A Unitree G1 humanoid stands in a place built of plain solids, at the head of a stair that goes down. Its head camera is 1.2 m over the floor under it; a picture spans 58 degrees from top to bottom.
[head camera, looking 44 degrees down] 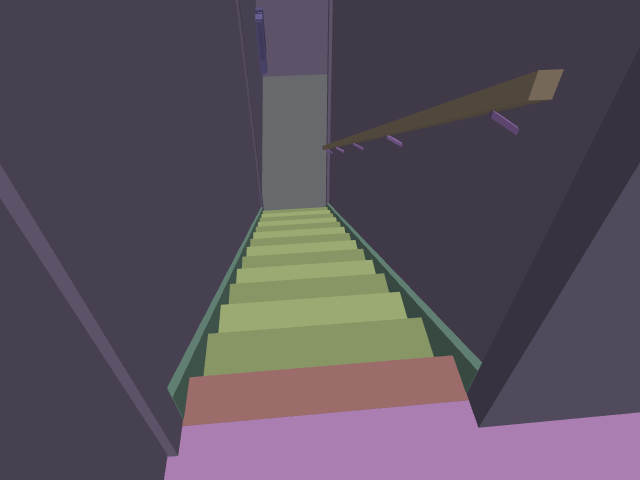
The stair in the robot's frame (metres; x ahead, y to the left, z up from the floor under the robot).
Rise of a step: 0.18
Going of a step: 0.27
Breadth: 0.81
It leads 5 degrees to the left of straight ahead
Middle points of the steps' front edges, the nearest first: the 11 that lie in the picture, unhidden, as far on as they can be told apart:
0.69 -0.01 0.00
0.95 0.01 -0.17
1.22 0.04 -0.35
1.49 0.06 -0.52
1.76 0.09 -0.70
2.03 0.11 -0.88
2.30 0.14 -1.06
2.57 0.16 -1.23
2.84 0.19 -1.41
3.11 0.21 -1.59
3.37 0.24 -1.76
